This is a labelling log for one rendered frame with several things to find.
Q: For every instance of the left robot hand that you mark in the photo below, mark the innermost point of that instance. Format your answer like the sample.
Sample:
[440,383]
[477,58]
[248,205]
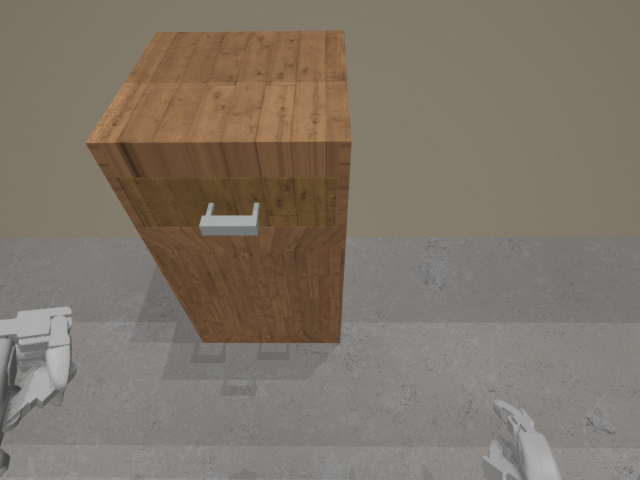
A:
[39,342]

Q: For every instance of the drawer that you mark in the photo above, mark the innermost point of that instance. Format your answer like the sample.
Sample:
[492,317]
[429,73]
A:
[284,201]

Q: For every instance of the handle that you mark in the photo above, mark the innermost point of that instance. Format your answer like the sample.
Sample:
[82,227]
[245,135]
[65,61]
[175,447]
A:
[229,225]

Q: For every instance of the right robot hand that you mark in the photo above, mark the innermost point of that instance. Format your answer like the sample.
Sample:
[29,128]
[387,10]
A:
[530,458]

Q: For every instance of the cabinet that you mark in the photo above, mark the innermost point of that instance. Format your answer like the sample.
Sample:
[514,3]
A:
[240,104]

